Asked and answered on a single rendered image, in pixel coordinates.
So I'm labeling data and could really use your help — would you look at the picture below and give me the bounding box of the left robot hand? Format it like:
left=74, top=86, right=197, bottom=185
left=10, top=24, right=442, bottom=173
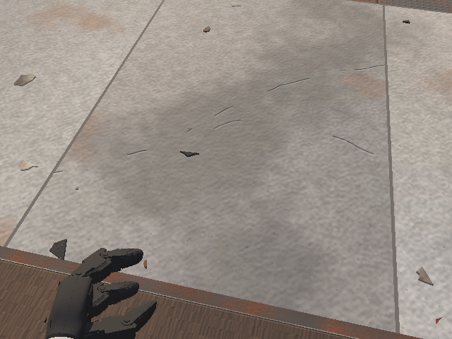
left=44, top=248, right=157, bottom=339

